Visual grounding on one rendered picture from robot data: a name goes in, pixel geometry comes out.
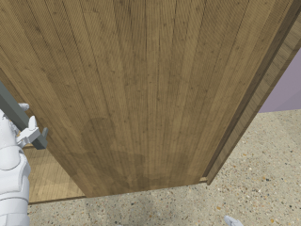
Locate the left robot forearm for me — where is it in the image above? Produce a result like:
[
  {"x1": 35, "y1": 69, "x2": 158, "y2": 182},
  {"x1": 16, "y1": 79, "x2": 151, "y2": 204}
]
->
[{"x1": 0, "y1": 146, "x2": 31, "y2": 226}]

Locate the handle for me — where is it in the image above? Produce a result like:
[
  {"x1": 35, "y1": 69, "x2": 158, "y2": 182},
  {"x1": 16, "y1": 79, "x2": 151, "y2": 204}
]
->
[{"x1": 0, "y1": 81, "x2": 49, "y2": 150}]

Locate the right robot hand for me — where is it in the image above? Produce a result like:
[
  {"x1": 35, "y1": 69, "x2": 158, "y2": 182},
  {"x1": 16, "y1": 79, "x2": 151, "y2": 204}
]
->
[{"x1": 224, "y1": 215, "x2": 244, "y2": 226}]

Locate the left robot hand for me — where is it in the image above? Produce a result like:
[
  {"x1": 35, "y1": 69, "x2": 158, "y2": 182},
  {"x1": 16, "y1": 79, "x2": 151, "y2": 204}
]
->
[{"x1": 0, "y1": 103, "x2": 40, "y2": 150}]

